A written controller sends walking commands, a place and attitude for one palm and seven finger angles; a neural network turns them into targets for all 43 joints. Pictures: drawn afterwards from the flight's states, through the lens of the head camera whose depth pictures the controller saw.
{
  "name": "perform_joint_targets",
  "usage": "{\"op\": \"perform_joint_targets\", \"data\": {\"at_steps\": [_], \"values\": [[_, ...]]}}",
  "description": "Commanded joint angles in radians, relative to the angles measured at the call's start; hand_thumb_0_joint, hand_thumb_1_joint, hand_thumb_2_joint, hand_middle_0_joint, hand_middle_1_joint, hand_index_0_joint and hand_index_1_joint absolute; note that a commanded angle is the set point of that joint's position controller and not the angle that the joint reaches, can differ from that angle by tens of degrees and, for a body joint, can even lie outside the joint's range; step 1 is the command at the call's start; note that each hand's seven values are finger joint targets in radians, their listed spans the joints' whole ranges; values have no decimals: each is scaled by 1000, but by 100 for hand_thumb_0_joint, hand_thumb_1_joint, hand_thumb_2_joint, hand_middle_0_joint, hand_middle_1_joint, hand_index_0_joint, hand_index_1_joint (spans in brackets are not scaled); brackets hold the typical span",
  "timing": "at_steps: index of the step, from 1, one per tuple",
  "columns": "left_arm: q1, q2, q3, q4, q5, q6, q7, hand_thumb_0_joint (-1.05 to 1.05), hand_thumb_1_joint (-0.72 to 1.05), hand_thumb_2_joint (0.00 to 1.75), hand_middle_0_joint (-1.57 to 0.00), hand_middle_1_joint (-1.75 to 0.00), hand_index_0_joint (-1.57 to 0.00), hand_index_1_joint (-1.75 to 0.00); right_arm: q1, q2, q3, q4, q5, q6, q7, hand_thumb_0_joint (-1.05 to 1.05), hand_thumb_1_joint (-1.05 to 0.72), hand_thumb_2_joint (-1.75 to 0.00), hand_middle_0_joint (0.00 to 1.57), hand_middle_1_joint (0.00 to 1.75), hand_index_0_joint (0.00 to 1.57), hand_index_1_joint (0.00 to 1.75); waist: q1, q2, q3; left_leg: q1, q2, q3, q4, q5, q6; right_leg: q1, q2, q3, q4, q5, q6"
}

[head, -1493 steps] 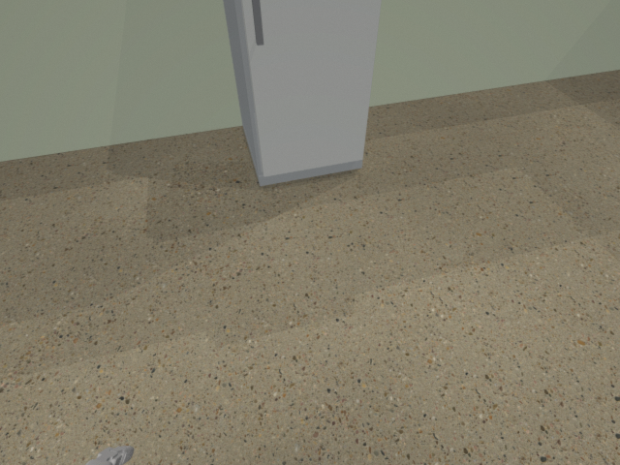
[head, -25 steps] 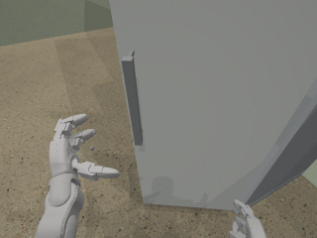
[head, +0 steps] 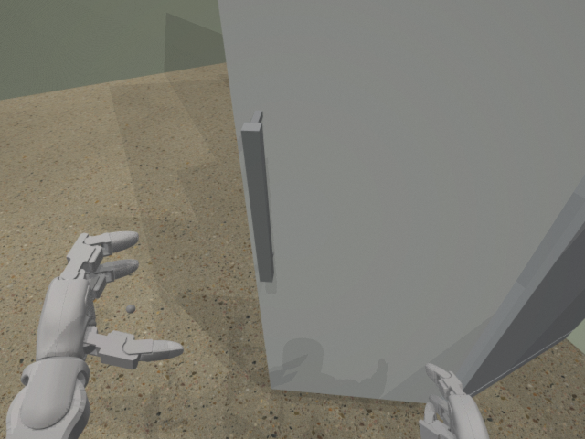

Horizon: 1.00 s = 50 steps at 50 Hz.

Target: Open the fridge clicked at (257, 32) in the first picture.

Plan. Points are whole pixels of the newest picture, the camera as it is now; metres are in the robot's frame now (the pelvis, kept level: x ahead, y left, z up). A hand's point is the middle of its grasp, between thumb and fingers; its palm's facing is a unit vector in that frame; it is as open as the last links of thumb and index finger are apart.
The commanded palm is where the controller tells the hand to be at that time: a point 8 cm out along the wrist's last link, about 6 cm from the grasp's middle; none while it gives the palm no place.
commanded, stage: draw the hand back to the body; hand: left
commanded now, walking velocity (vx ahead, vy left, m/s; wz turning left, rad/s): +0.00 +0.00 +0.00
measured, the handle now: (263, 206) +0.43 +0.12 +0.11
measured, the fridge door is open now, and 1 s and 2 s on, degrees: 59 59 59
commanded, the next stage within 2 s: step back with the hand held close in 0.88 s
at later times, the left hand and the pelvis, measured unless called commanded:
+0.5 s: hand (68, 307) +0.18 +0.28 +0.16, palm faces +0.45 -0.81 -0.39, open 8.8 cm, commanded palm +0.14 +0.31 +0.18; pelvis +0.00 +0.01 +0.01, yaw -1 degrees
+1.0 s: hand (62, 308) +0.18 +0.28 +0.16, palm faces +0.47 -0.80 -0.37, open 7.4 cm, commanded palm +0.14 +0.30 +0.18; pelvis -0.01 +0.01 +0.01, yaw +0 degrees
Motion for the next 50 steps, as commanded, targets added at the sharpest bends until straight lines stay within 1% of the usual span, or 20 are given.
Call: {"op": "perform_joint_targets", "data": {"at_steps": [1, 2, 3, 7, 8, 10, 12, 19, 25, 28, 31, 34, 37, 38, 40, 43, 47, 48, 49, 50], "values": [[-197, 131, 88, -213, 15, -121, 6, 0, 3, 48, -23, -81, -23, -81, -133, -93, -46, -156, 1, -65, -9, 0, -90, -90, 20, 30, 20, 30, -28, -17, -14, -8, 25, 6, -119, 154, 9, -6, -16, -3, -122, 85, -4], [-183, 159, 120, -200, 17, -129, 11, 0, 7, 50, -23, -79, -23, -79, -131, -99, -50, -150, -1, -67, -13, 0, -90, -90, 20, 30, 20, 30, -22, -30, -19, -3, 24, 9, -120, 149, 11, -2, -16, -4, -133, 80, -4], [-175, 163, 133, -207, 16, -140, 13, 0, 10, 51, -23, -77, -23, -77, -132, -96, -51, -150, 1, -68, -13, 0, -90, -90, 20, 30, 20, 30, -21, -10, -38, -1, 24, 9, -127, 135, 10, 11, -20, 0, -135, 64, -4], [-117, 204, 197, -204, 20, -176, 19, 0, 25, 58, -22, -68, -22, -68, -130, -97, -59, -140, -2, -77, -14, 0, -90, -90, 20, 30, 20, 30, -6, -12, -77, 1, 25, 13, -135, 164, 9, 58, -22, 0, -140, 92, -6], [-102, 190, 194, -218, 17, -182, 16, 0, 28, 60, -22, -66, -22, -66, -129, -93, -58, -142, -2, -79, -12, 0, -90, -90, 20, 30, 20, 30, -5, 18, -74, -1, 26, 10, -139, 179, 7, 67, -25, -1, -133, 110, -8], [-87, 188, 203, -208, 15, -187, 15, 0, 36, 64, -22, -62, -22, -62, -131, -93, -61, -136, -1, -80, -10, 0, -90, -90, 20, 30, 20, 30, -6, 30, -47, -12, 27, 11, -146, 181, 2, 64, -23, -3, -139, 113, -8], [-75, 205, 225, -194, 16, -192, 13, 0, 43, 67, -22, -58, -22, -58, -130, -100, -66, -129, 0, -84, -8, 0, -90, -90, 20, 30, 20, 30, -6, 13, -19, -17, 30, 11, -149, 184, 2, 55, -18, -2, -153, 113, -9], [-45, 226, 281, -177, 4, -201, 7, 0, 68, 80, -21, -43, -21, -43, -125, -104, -81, -125, 4, -81, -8, 0, -90, -90, 20, 30, 20, 30, -4, -26, -11, -11, 35, 20, -153, 194, 6, 56, -18, -1, -159, 124, -4], [-60, 264, 337, -214, 6, -212, 14, 0, 90, 90, -20, -30, -20, -30, -119, -104, -84, -117, 5, -89, -9, 0, -90, -90, 20, 30, 20, 30, -1, 68, -37, 8, 31, 17, -156, 221, -4, 74, -18, -2, -157, 146, -10], [-62, 214, 282, -190, 5, -204, 10, 0, 90, 90, -20, -30, -20, -30, -120, -104, -83, -113, 6, -92, -7, 0, -90, -90, 20, 30, 20, 30, -15, 19, 2, 10, 34, 15, -162, 209, -1, 45, -16, -8, -165, 132, -6], [-79, 217, 282, -178, 5, -198, 11, 0, 90, 90, -20, -30, -20, -30, -118, -110, -87, -113, 6, -89, -8, 0, -90, -90, 20, 30, 20, 30, -16, -27, 9, 8, 34, 10, -167, 189, 3, 37, -13, -9, -167, 113, -4], [-88, 228, 291, -181, 7, -198, 13, 0, 90, 90, -20, -30, -20, -30, -124, -109, -85, -112, 5, -87, -9, 0, -90, -90, 20, 30, 20, 30, -10, 11, 3, 5, 31, 8, -172, 177, 1, 46, -16, -6, -166, 103, -6], [-77, 249, 315, -186, 8, -197, 14, 0, 90, 90, -20, -30, -20, -30, -125, -110, -84, -113, 2, -85, -10, 0, -90, -90, 20, 30, 20, 30, -3, 4, -15, 9, 30, 7, -170, 191, 1, 63, -16, -8, -167, 118, -7], [-85, 236, 302, -209, 8, -199, 13, 0, 90, 90, -20, -30, -20, -30, -129, -103, -82, -115, 4, -86, -9, 0, -90, -90, 20, 30, 20, 30, -5, 35, -22, 12, 30, 8, -169, 204, -1, 70, -19, -6, -160, 129, -9], [-77, 241, 310, -212, 9, -200, 15, 0, 90, 90, -20, -30, -20, -30, -125, -101, -80, -112, 0, -87, -8, 0, -90, -90, 20, 30, 20, 30, -3, 44, -28, 10, 29, 8, -166, 222, -5, 79, -19, -7, -157, 148, -10], [-60, 236, 307, -195, 6, -192, 13, 0, 90, 90, -20, -30, -20, -30, -132, -98, -78, -113, 1, -85, -7, 0, -90, -90, 20, 30, 20, 30, -3, 37, -6, 7, 31, 13, -164, 211, -2, 68, -20, -4, -168, 138, -9], [-58, 235, 308, -171, 2, -187, 9, 0, 90, 90, -20, -30, -20, -30, -133, -104, -84, -113, 2, -78, -10, 0, -90, -90, 20, 30, 20, 30, -6, -19, 14, 3, 32, 19, -163, 193, 6, 57, -19, -3, -184, 119, -5], [-60, 227, 303, -170, 2, -187, 8, 0, 90, 90, -20, -30, -20, -30, -134, -101, -82, -112, 4, -76, -10, 0, -90, -90, 20, 30, 20, 30, -8, -2, 25, -2, 33, 20, -166, 189, 5, 53, -20, -3, -180, 114, -5], [-67, 235, 309, -185, 2, -188, 10, 0, 90, 90, -20, -30, -20, -30, -132, -102, -84, -115, 3, -77, -10, 0, -90, -90, 20, 30, 20, 30, -6, 8, -4, 7, 31, 19, -164, 194, 6, 64, -22, -1, -176, 122, -5], [-134, 198, 252, -201, 8, -191, 7, 0, 90, 90, -20, -30, -20, -30, -137, -100, -79, -112, 3, -79, -9, 0, -90, -90, 20, 30, 20, 30, -19, 26, 1, 15, 27, 22, -162, 191, 7, 49, -23, 1, -178, 122, -4]]}}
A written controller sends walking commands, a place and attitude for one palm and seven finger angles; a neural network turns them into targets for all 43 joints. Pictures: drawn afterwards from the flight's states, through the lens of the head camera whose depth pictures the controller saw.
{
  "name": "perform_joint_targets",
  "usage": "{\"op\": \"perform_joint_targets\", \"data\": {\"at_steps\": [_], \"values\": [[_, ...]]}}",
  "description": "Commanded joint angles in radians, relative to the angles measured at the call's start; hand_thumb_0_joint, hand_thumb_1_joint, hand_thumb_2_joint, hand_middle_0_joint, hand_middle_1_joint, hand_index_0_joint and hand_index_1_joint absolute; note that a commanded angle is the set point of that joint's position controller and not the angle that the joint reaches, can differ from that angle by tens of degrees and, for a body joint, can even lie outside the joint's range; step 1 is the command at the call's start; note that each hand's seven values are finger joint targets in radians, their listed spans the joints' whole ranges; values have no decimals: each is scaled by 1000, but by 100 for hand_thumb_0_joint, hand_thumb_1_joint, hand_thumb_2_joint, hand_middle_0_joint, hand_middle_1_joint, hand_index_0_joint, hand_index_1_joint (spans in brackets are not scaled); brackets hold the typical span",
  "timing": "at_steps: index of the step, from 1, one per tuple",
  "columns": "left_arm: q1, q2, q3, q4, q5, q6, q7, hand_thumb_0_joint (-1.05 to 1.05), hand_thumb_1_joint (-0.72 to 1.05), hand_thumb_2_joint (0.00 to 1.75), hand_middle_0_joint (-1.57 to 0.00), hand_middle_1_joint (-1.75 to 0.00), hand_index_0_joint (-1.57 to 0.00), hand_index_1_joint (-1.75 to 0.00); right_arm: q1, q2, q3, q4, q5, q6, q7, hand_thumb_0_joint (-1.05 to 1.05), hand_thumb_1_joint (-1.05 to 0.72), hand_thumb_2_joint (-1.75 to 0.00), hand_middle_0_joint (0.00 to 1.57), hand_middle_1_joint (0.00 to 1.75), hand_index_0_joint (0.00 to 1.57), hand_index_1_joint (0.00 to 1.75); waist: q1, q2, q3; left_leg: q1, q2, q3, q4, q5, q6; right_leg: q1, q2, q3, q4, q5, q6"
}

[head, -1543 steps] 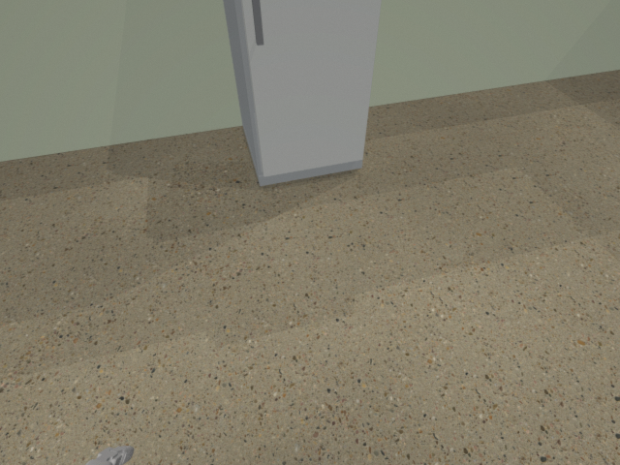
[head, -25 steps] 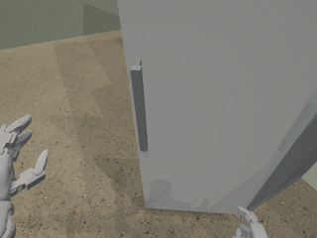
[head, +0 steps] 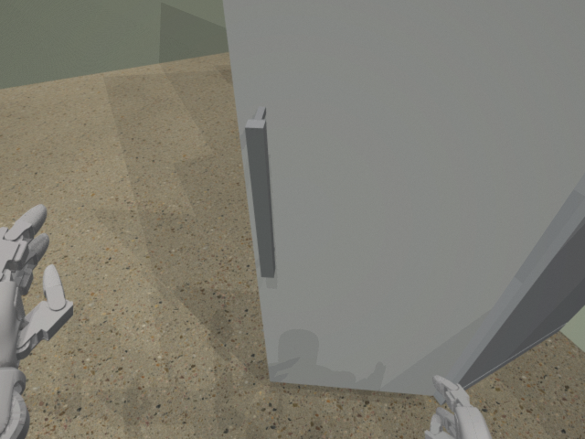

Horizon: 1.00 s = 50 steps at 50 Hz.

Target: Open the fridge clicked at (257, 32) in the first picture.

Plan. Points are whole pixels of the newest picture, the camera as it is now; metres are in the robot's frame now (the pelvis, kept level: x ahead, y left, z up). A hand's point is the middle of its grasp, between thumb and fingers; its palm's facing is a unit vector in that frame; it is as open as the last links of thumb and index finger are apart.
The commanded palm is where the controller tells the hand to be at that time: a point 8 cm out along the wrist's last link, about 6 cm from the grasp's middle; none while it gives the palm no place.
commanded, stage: step back with the hand held close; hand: left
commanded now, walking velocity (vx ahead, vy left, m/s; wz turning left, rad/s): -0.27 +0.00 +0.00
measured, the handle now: (265, 202) +0.44 +0.12 +0.11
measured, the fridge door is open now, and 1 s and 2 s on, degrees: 59 59 59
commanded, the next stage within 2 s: stop stepping back and stand still in 1.32 s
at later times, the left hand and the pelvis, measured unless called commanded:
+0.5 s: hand (28, 340) +0.14 +0.29 +0.15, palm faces +0.43 -0.75 -0.51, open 7.4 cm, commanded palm +0.09 +0.32 +0.17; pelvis -0.05 +0.02 -0.01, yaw +0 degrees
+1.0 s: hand out of the picture +0.08 +0.29 +0.16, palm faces +0.50 -0.75 -0.44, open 7.4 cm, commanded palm +0.01 +0.33 +0.17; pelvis -0.11 +0.02 -0.03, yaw +4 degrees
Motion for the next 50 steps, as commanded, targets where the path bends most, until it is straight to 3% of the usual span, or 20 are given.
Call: {"op": "perform_joint_targets", "data": {"at_steps": [1, 2, 4, 5, 8, 12, 15, 19, 22, 26, 31, 32, 35, 39, 41, 44, 46, 48, 49, 50], "values": [[-286, 295, 196, -282, 16, -109, 33, 0, 90, 90, -20, -30, -20, -30, -149, -133, -46, -215, 16, -42, -5, 0, -90, -90, 20, 30, 20, 30, -51, 7, 10, -124, 44, -19, -40, 74, 23, -100, -68, 75, -123, 62, -4], [-278, 283, 188, -247, 21, -128, 33, 0, 90, 90, -20, -30, -20, -30, -141, -124, -43, -196, 13, -31, -7, 0, -90, -90, 20, 30, 20, 30, -53, -13, 14, -126, 36, -32, -21, 59, 20, -113, -93, 83, -134, 55, -14], [-84, 190, 119, -190, 26, -119, 26, 0, 90, 90, -20, -30, -20, -30, -131, -122, -54, -199, 2, -13, -4, 0, -90, -90, 20, 30, 20, 30, -57, -90, -30, -102, 39, -34, 22, 148, 20, -141, -113, 87, -116, 124, -18], [-50, 179, 109, -214, 28, -120, 25, 0, 90, 90, -20, -30, -20, -30, -124, -126, -59, -210, 2, -5, -1, 0, -90, -90, 20, 30, 20, 30, -60, -60, -73, -92, 44, -31, 32, 201, 17, -128, -120, 81, -88, 178, -22], [53, 201, 145, -280, 27, -130, 33, 0, 90, 90, -20, -30, -20, -30, -112, -131, -71, -231, 2, 17, -1, 0, -90, -90, 20, 30, 20, 30, -60, 15, -202, -91, 68, -37, 34, 384, 5, -55, -117, 52, 9, 326, -16], [118, 255, 211, -341, 21, -142, 46, 0, 90, 90, -20, -30, -20, -30, -117, -131, -82, -260, 7, 39, -8, 0, -90, -90, 20, 30, 20, 30, -58, 10, -247, -151, 82, -50, 29, 407, 6, -29, -103, 46, 64, 350, -7], [134, 256, 225, -333, 17, -150, 51, 0, 90, 90, -20, -30, -20, -30, -113, -128, -86, -276, 13, 47, -15, 0, -90, -90, 20, 30, 20, 30, -62, -26, -215, -214, 89, -68, 11, 322, 16, -48, -92, 53, 79, 294, 1], [102, 243, 214, -310, 26, -163, 56, 0, 90, 90, -20, -30, -20, -30, -104, -140, -90, -276, 16, 41, -23, 0, -90, -90, 20, 30, 20, 30, -67, -1, -162, -313, 108, -95, -32, 158, 37, -52, -68, 56, 95, 178, 11], [49, 227, 199, -304, 44, -178, 56, 0, 90, 90, -20, -30, -20, -30, -101, -155, -94, -274, 16, 25, -25, 0, -90, -90, 20, 30, 20, 30, -71, 39, -121, -453, 119, -125, -80, -97, 61, -6, -54, 63, 122, 85, 12], [22, 212, 185, -290, 65, -193, 59, 0, 90, 90, -20, -30, -20, -30, -82, -160, -97, -274, 17, 9, -20, 0, -90, -90, 20, 30, 20, 30, -76, -4, -82, -578, 112, -136, -69, -339, 83, -5, -65, 102, 120, -36, 6], [-19, 225, 195, -350, 83, -224, 67, 0, 90, 90, -20, -30, -20, -30, -68, -161, -95, -274, 7, -15, -13, 0, -90, -90, 20, 30, 20, 30, -81, 13, -70, -601, 112, -157, -54, -421, 86, -62, -65, 109, 124, -163, -5], [-18, 259, 231, -362, 86, -230, 71, 0, 90, 90, -20, -30, -20, -30, -70, -166, -98, -270, 2, -19, -15, 0, -90, -90, 20, 30, 20, 30, -77, 32, -84, -613, 123, -172, -79, -429, 90, -41, -54, 98, 154, -139, -1], [0, 237, 228, -377, 89, -247, 71, 0, 90, 90, -20, -30, -20, -30, -60, -156, -95, -272, 2, -36, -13, 0, -90, -90, 20, 30, 20, 30, -76, 83, -115, -670, 144, -193, -105, -408, 99, 50, -23, 78, 259, 21, 7], [12, 235, 251, -338, 98, -263, 63, 0, 90, 90, -20, -30, -20, -30, -48, -159, -103, -271, 0, -46, -8, 0, -90, -90, 20, 30, 20, 30, -77, 74, -76, -803, 150, -179, -83, -543, 110, 93, -22, 115, 283, -51, 3], [-17, 233, 245, -326, 99, -267, 59, 0, 90, 90, -20, -30, -20, -30, -44, -157, -106, -264, -3, -48, -1, 0, -90, -90, 20, 30, 20, 30, -82, -6, -39, -754, 108, -137, 24, -504, 88, -24, -69, 196, 179, -124, -23], [-20, 246, 223, -329, 71, -262, 64, 0, 90, 90, -20, -30, -20, -30, -32, -127, -98, -232, -4, -40, 12, 0, -90, -90, 20, 30, 20, 30, -89, -169, -59, -444, 37, -45, 279, -276, 20, -342, -216, 314, -16, -201, -93], [-22, 248, 206, -343, 54, -253, 75, 0, 90, 90, -20, -30, -20, -30, -16, -114, -95, -206, 0, -29, 21, 0, -90, -90, 20, 30, 20, 30, -100, -232, -112, -258, 15, 12, 422, -179, -5, -469, -291, 300, -86, -205, -120], [-10, 270, 224, -362, 50, -248, 83, 0, 90, 90, -20, -30, -20, -30, -27, -110, -91, -210, 2, -21, 18, 0, -90, -90, 20, 30, 20, 30, -104, -199, -133, -214, 25, 9, 335, -145, 0, -470, -262, 230, -35, -126, -92], [1, 274, 232, -391, 49, -247, 85, 0, 90, 90, -20, -30, -20, -30, -35, -120, -94, -219, 7, -20, 13, 0, -90, -90, 20, 30, 20, 30, -103, -143, -136, -227, 44, -26, 227, -156, 11, -457, -211, 176, 27, -129, -64], [14, 277, 243, -423, 48, -253, 84, 0, 90, 90, -20, -30, -20, -30, -46, -134, -98, -235, 8, -22, 5, 0, -90, -90, 20, 30, 20, 30, -101, -27, -127, -286, 90, -101, 101, -194, 37, -428, -132, 120, 131, -154, -28]]}}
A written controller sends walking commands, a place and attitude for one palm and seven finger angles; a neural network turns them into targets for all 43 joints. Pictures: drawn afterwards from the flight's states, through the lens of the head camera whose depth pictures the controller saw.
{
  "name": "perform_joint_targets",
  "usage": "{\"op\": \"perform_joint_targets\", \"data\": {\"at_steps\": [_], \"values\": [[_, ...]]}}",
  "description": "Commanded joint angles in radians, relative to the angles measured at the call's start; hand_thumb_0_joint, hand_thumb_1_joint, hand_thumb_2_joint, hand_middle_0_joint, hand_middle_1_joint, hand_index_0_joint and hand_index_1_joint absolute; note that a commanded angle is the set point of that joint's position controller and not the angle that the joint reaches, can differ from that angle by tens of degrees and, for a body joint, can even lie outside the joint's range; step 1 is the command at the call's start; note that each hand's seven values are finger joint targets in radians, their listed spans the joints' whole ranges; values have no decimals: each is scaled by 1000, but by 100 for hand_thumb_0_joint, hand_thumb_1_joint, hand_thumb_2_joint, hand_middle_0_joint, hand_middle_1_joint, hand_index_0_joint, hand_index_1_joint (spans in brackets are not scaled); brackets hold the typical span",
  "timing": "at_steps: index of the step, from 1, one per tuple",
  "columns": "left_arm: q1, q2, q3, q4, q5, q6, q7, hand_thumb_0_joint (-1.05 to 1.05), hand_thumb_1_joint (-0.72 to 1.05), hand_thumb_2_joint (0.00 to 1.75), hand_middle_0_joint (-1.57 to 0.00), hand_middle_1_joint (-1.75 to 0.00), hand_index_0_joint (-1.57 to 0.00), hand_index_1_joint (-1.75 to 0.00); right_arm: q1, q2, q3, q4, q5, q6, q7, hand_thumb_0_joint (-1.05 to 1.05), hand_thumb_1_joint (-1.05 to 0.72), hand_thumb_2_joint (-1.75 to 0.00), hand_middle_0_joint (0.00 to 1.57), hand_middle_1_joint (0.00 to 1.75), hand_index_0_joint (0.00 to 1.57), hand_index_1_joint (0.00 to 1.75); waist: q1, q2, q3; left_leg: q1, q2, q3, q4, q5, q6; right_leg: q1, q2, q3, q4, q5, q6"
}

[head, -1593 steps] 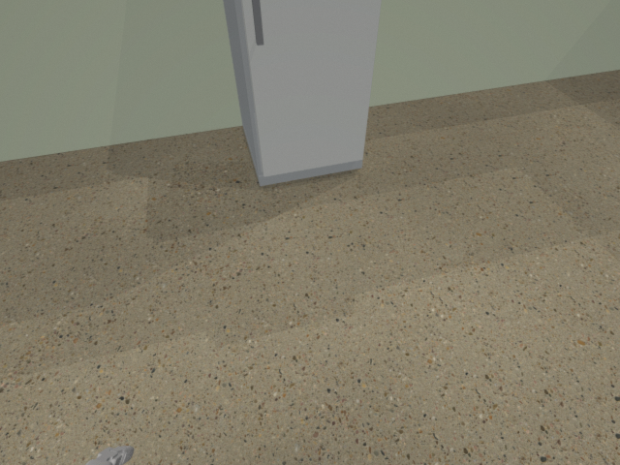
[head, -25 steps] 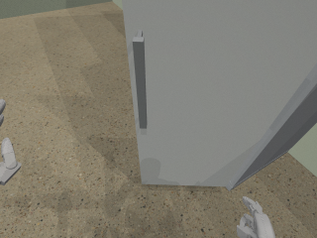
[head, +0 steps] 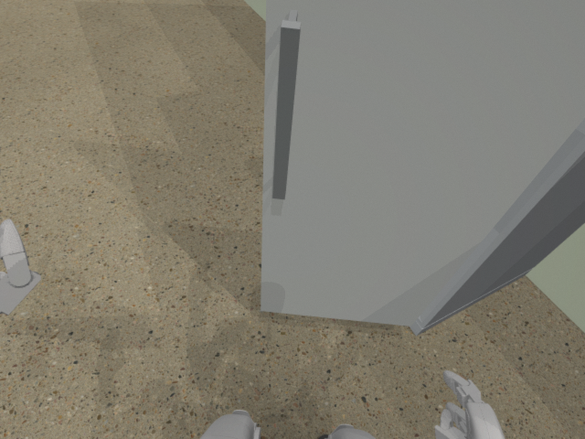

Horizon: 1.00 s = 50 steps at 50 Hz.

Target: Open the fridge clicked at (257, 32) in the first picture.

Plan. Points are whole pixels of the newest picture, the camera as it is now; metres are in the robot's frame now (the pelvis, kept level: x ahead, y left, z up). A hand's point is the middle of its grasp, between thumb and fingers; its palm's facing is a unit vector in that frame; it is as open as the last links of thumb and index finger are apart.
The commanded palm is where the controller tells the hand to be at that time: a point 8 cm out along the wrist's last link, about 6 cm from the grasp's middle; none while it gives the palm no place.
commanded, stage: step back with the hand held close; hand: left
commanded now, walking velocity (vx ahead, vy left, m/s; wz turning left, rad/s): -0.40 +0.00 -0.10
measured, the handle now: (285, 119) +0.56 +0.06 +0.14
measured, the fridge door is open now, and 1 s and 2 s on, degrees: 59 59 59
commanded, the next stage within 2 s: stop stepping back and stand still in 0.32 s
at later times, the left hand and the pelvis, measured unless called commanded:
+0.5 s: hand (16, 360) +0.14 +0.22 +0.21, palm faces +0.30 -0.84 -0.45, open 7.4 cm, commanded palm +0.09 +0.27 +0.20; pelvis -0.09 -0.01 +0.02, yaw -8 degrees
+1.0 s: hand out of the picture +0.07 +0.25 +0.19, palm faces +0.45 -0.80 -0.40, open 7.4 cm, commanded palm +0.01 +0.28 +0.20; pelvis -0.15 -0.01 +0.03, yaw -4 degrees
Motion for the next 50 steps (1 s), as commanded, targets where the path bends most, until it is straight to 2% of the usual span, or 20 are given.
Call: {"op": "perform_joint_targets", "data": {"at_steps": [1, 2, 5, 9, 14, 16, 18, 20, 22, 24, 25, 26, 27, 29, 35, 36, 37, 38, 43, 50], "values": [[-5, 209, 165, -268, -13, -55, 29, 0, 90, 90, -20, -30, -20, -30, -80, -139, -56, -188, 6, -63, -25, 0, -90, -90, 20, 30, 20, 30, -5, 249, -171, -27, 211, -301, -401, -189, 87, 106, 8, 51, 110, -182, -18], [-18, 219, 194, -291, 4, -66, 26, 0, 90, 90, -20, -30, -20, -30, -114, -149, -65, -193, -6, -82, -30, 0, -90, -90, 20, 30, 20, 30, 8, 455, -184, -218, 362, -498, -597, -332, 153, 275, 117, 9, 417, -213, 10], [-15, 214, 210, -247, 4, -76, 20, 0, 90, 90, -20, -30, -20, -30, -92, -136, -95, -136, -2, -112, -10, 0, -90, -90, 20, 30, 20, 30, 10, 248, -199, -188, 386, -395, -589, -314, 163, 246, 139, 71, 679, -294, 4], [36, 147, 122, -251, -31, -63, 18, 0, 90, 90, -20, -30, -20, -30, -74, -95, -78, -96, 2, -150, 3, 0, -90, -90, 20, 30, 20, 30, 25, 220, -247, 222, 285, -273, -541, -71, 93, 83, 101, -15, 322, -380, -6], [-78, 128, 43, -195, -48, -38, 7, 0, 90, 90, -20, -30, -20, -30, -60, -93, -58, -44, -14, -148, -6, 0, -90, -90, 20, 30, 20, 30, 8, 340, -267, 336, 270, -207, -635, -62, -54, 221, 110, -63, -181, -437, -60], [-102, 167, 55, -174, -48, -46, -3, 0, 90, 90, -20, -30, -20, -30, -48, -75, -59, -37, -14, -119, -5, 0, -90, -90, 20, 30, 20, 30, 8, 177, -274, 417, 189, -63, -391, 113, -112, 185, -15, 39, -437, -303, -127], [-125, 264, 106, -212, -47, -55, 1, 0, 90, 90, -20, -30, -20, -30, -108, -45, -45, -54, -8, -94, -17, 0, -90, -90, 20, 30, 20, 30, 28, -134, -207, 354, 60, 5, 85, 53, -91, -9, -303, 275, -486, 74, -192], [-149, 350, 195, -237, -29, -69, 7, 0, 90, 90, -20, -30, -20, -30, -147, -21, 0, -105, -25, -117, -18, 0, -90, -90, 20, 30, 20, 30, 67, -153, -225, 62, 45, 37, 220, -80, -78, 210, -321, 180, -303, 637, -176], [-99, 273, 144, -174, -30, -12, -28, 0, 90, 90, -20, -30, -20, -30, -163, -52, -25, -140, 14, -109, -27, 0, -90, -90, 20, 30, 20, 30, 37, -273, -236, 69, 29, 28, 80, 32, -46, 315, -209, 66, -158, 783, -114], [23, 208, 113, -97, -46, 33, -24, 0, 90, 90, -20, -30, -20, -30, -95, -68, -10, -114, 21, -79, -40, 0, -90, -90, 20, 30, 20, 30, -17, 18, -258, 313, 0, 70, -187, 376, -16, 261, -124, -28, 13, 655, -51], [6, 203, 101, -142, -51, 39, -19, 0, 90, 90, -20, -30, -20, -30, -89, -101, -15, -117, 20, -88, -37, 0, -90, -90, 20, 30, 20, 30, -17, 237, -295, 424, 92, -44, -295, 699, 18, 187, -37, -55, 129, 387, -8], [-3, 197, 91, -180, -49, 32, -17, 0, 90, 90, -20, -30, -20, -30, -79, -121, -28, -127, 11, -103, -24, 0, -90, -90, 20, 30, 20, 30, 4, 389, -304, 484, 222, -200, -340, 887, 70, 98, 42, -17, 234, -185, -6], [-15, 197, 74, -145, -52, 26, -24, 0, 90, 90, -20, -30, -20, -30, -64, -124, -34, -119, 23, -117, -10, 0, -90, -90, 20, 30, 20, 30, 4, 324, -223, 395, 260, -285, -419, 662, 80, 91, 66, 31, 296, -459, -19], [-18, 200, 98, -94, -46, 29, -10, 0, 90, 90, -20, -30, -20, -30, -90, -121, -33, -120, 10, -126, -10, 0, -90, -90, 20, 30, 20, 30, 11, 196, -105, 189, 284, -363, -557, 161, 94, 111, 59, 20, 244, -405, -15], [177, 211, 138, -213, -26, 22, -2, 0, 90, 90, -20, -30, -20, -30, -92, -117, -39, -176, -9, -89, -3, 0, -90, -90, 20, 30, 20, 30, 16, 296, -132, -159, 115, -110, -541, -339, -4, 557, 59, -88, -122, -278, -59], [196, 226, 150, -194, -21, 19, -1, 0, 90, 90, -20, -30, -20, -30, -88, -110, -45, -175, -11, -75, -1, 0, -90, -90, 20, 30, 20, 30, 19, 158, -128, -158, 55, -58, -326, -267, -12, 508, -28, 22, -253, -333, -91], [198, 259, 175, -190, -18, 19, 0, 0, 90, 90, -20, -30, -20, -30, -77, -106, -54, -168, -12, -60, 7, 0, -90, -90, 20, 30, 20, 30, 24, -97, -138, -81, -15, -12, 69, -129, -30, 301, -267, 359, -462, -532, -171], [107, 230, 148, -206, -34, 17, 2, 0, 90, 90, -20, -30, -20, -30, -76, -115, -56, -143, -10, -52, 2, 0, -90, -90, 20, 30, 20, 30, 12, -160, -65, -111, 2, -39, 313, -74, -44, 133, -401, 514, -544, -546, -225], [-49, 173, 81, -7, -15, 29, 13, 0, 90, 90, -20, -30, -20, -30, -19, -109, -49, -86, -7, -77, -27, 0, -90, -90, 20, 30, 20, 30, -32, -31, -60, 67, 95, 3, 212, 30, -32, 1, -255, 237, -456, -534, -143], [-96, 159, 37, -51, 1, 29, 40, 0, 90, 90, -20, -30, -20, -30, -24, -101, -39, -81, -14, -126, -43, 0, -90, -90, 20, 30, 20, 30, -1, -49, -108, 258, 60, 67, -305, 21, 19, 206, -166, 142, -260, -241, -90]]}}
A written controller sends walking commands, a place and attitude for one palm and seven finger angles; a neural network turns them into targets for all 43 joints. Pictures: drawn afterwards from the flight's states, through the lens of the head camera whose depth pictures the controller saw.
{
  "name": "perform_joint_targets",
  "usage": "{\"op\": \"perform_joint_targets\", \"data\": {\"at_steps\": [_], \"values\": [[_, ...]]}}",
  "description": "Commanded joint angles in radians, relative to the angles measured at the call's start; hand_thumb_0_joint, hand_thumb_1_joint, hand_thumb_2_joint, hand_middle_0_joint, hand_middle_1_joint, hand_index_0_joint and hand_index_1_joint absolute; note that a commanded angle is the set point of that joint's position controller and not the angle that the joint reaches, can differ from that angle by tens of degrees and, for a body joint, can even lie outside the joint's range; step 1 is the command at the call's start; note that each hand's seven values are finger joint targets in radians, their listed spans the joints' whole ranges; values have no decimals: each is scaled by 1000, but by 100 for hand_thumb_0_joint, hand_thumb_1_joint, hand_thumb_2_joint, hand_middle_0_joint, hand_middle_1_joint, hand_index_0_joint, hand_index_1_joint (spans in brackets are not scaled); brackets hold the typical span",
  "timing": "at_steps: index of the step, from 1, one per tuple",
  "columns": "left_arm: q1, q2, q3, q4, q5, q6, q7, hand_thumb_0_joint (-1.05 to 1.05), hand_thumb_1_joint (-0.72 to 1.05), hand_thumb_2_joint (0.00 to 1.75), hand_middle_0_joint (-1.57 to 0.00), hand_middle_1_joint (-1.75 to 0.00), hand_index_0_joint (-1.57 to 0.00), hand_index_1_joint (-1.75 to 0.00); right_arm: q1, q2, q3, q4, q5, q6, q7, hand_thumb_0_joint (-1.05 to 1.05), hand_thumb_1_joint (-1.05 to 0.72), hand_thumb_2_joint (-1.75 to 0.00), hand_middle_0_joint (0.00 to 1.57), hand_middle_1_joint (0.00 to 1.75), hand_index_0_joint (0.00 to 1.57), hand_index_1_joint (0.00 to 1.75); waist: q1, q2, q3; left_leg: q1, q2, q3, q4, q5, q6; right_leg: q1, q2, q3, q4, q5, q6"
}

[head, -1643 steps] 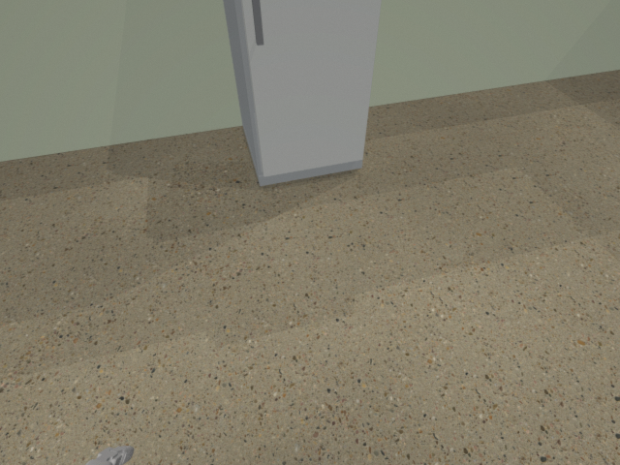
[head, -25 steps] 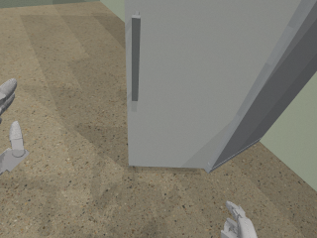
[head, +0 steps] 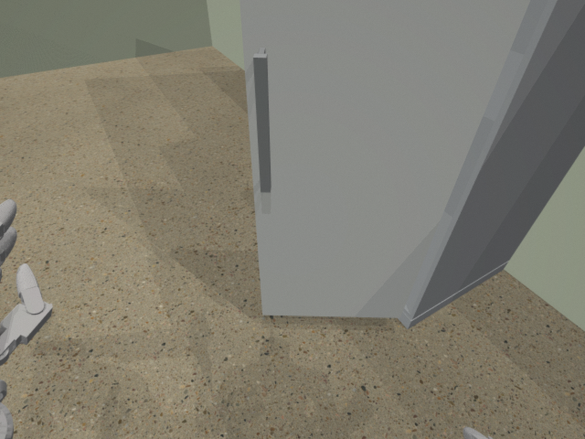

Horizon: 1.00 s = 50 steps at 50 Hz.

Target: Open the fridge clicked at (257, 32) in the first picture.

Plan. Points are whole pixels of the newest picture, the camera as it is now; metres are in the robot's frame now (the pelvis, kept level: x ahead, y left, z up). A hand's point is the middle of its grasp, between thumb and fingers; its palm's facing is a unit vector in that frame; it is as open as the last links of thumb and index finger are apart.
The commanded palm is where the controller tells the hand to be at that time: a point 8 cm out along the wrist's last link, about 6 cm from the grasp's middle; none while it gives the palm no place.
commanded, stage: stop stepping back and stand still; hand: left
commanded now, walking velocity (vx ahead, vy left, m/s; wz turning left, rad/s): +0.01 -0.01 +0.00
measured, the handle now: (264, 126) +0.70 +0.12 +0.11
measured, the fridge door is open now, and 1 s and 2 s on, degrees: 59 59 59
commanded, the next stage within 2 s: let the arm hang, fingers relaxed in 0.64 s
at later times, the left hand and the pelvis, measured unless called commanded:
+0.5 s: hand (0, 334) +0.18 +0.32 +0.14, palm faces +0.44 -0.79 -0.43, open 7.4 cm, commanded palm +0.12 +0.35 +0.18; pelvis -0.03 +0.05 +0.00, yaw -1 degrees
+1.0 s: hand out of the picture +0.07 +0.25 -0.15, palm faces -0.05 -0.96 -0.29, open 7.4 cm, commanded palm none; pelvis -0.05 +0.04 -0.02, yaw +2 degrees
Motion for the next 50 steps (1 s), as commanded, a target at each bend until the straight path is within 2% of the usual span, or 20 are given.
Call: {"op": "perform_joint_targets", "data": {"at_steps": [1, 3, 4, 5, 7, 11, 16, 22, 25, 31, 36, 37, 38, 40, 42, 44, 45, 46, 48, 50], "values": [[-98, 225, 102, -273, 0, -66, 21, 0, 90, 90, -20, -30, -20, -30, -150, -92, -34, -181, 0, -83, -2, 0, -90, -90, 20, 30, 20, 30, -16, -3, 33, 64, 4, -6, -223, 115, 33, 50, -107, 181, -109, -44, 3], [-61, 249, 137, -334, -3, -76, 20, 0, 90, 90, -20, -30, -20, -30, -175, -112, -46, -210, 12, -76, 6, 0, -90, -90, 20, 30, 20, 30, -7, 88, -18, 83, 85, -91, -219, 389, 36, 95, -39, 116, 20, 193, 35], [-35, 262, 156, -349, -7, -78, 14, 0, 90, 90, -20, -30, -20, -30, -184, -117, -50, -220, 21, -72, 12, 0, -90, -90, 20, 30, 20, 30, -3, 87, -36, 81, 103, -103, -205, 470, 26, 104, -25, 97, 52, 247, 44], [11, 255, 161, -326, -10, -78, 6, 0, 90, 90, -20, -30, -20, -30, -177, -94, -36, -206, 24, -69, 17, 0, -90, -90, 20, 30, 20, 30, -14, 153, -18, 32, 89, -83, -225, 392, 31, 99, -20, 63, 50, 194, 52], [-18, 257, 175, -346, -8, -81, 3, 0, 90, 90, -20, -30, -20, -30, -189, -90, -31, -215, 22, -69, 23, 0, -90, -90, 20, 30, 20, 30, -8, 195, 59, -70, 75, -63, -259, 277, 29, 126, -1, 52, 36, 146, 52], [-16, 227, 163, -244, -21, -82, 0, 0, 90, 90, -20, -30, -20, -30, -173, -82, -29, -211, 20, -69, 29, 0, -90, -90, 20, 30, 20, 30, -13, 33, 64, -62, 24, -19, -190, 131, 7, 95, -35, 136, -70, 96, 32], [-37, 208, 135, -209, -26, -68, -4, 0, 90, 90, -20, -30, -20, -30, -172, -70, -22, -205, 19, -59, 29, 0, -90, -90, 20, 30, 20, 30, -20, -28, 52, 14, -11, -9, -149, 62, 2, 7, -78, 182, -183, -70, 19], [-83, 228, 133, -336, -12, -71, 0, 0, 90, 90, -20, -30, -20, -30, -204, -80, -18, -224, 18, -71, 16, 0, -90, -90, 20, 30, 20, 30, -2, 159, 19, -47, 53, -90, -341, 113, 12, 148, 19, 45, -31, 79, 66], [-58, 219, 129, -358, -4, -80, 6, 0, 90, 90, -20, -30, -20, -30, -197, -79, -19, -229, 16, -80, 17, 0, -90, -90, 20, 30, 20, 30, 5, 190, 18, -66, 56, -82, -343, 165, 12, 190, 26, 32, -17, 140, 68], [26, 213, 148, -312, -11, -91, 9, 0, 90, 90, -20, -30, -20, -30, -184, -77, -26, -225, 13, -81, 26, 0, -90, -90, 20, 30, 20, 30, 2, 131, 10, -55, 18, -36, -275, 161, -9, 202, -3, 69, -88, 184, 53], [38, 204, 149, -261, -21, -86, 4, 0, 90, 90, -20, -30, -20, -30, -184, -80, -29, -219, 16, -68, 24, 0, -90, -90, 20, 30, 20, 30, -7, 74, 33, -47, 5, -33, -267, 74, -15, 137, -15, 97, -151, 76, 47], [-33, 59, -314, 488, 25, 44, -129, 0, 90, 90, -20, -30, -20, -30, -238, -225, -74, 34, 25, -109, 108, 0, -90, -90, 20, 30, 20, 30, -66, 84, 68, -45, 51, -60, -106, 277, -18, -4, -86, 45, -34, 196, 28], [-80, 71, -261, 505, 28, 151, -162, 0, 90, 90, -20, -30, -20, -30, -207, -253, -80, 18, 30, -2, 115, 0, -90, -90, 20, 30, 20, 30, -50, 124, 47, -49, 79, -89, -148, 294, -12, -29, -111, 72, -50, 141, 27], [-113, 63, -258, 538, 31, 179, -170, 0, 90, 90, -20, -30, -20, -30, -215, -236, -71, -4, 19, 45, 111, 0, -90, -90, 20, 30, 20, 30, -34, 133, 51, -155, 116, -148, -209, 195, 34, -7, -49, 27, 44, -25, 28], [-158, 99, -269, 641, 39, 174, -170, 0, 90, 90, -20, -30, -20, -30, -223, -239, -54, 2, 7, 73, 112, 0, -90, -90, 20, 30, 20, 30, -23, 8, 47, -173, 96, -174, -205, 173, 47, 34, -40, 50, 39, -21, 18], [-205, 125, -282, 755, 47, 170, -168, 0, 90, 90, -20, -30, -20, -30, -186, -218, -48, 34, 1, 93, 112, 0, -90, -90, 20, 30, 20, 30, -33, -199, 6, -95, 23, -107, -91, 144, 25, 14, -124, 113, -70, 9, -12], [-238, 135, -289, 811, 45, 175, -166, 0, 90, 90, -20, -30, -20, -30, -156, -201, -45, 49, 0, 107, 111, 0, -90, -90, 20, 30, 20, 30, -46, -271, -1, -47, -17, -67, -28, 120, 13, -19, -175, 147, -122, 5, -40], [-269, 136, -298, 860, 43, 184, -162, 0, 90, 90, -20, -30, -20, -30, -134, -185, -41, 68, -4, 120, 108, 0, -90, -90, 20, 30, 20, 30, -54, -288, 0, -8, -34, -37, 17, 87, 7, -51, -204, 155, -154, -10, -58], [-313, 122, -315, 943, 40, 200, -153, 0, 90, 90, -20, -30, -20, -30, -112, -159, -35, 100, -12, 140, 103, 0, -90, -90, 20, 30, 20, 30, -64, -172, 15, 40, -29, -26, 24, 92, 7, -100, -200, 137, -154, -70, -55], [-312, 87, -332, 1019, 36, 209, -152, 0, 90, 90, -20, -30, -20, -30, -113, -140, -22, 126, -14, 146, 103, 0, -90, -90, 20, 30, 20, 30, -59, 14, 42, 35, 2, -79, -82, 133, 12, -115, -143, 105, -111, -139, -15]]}}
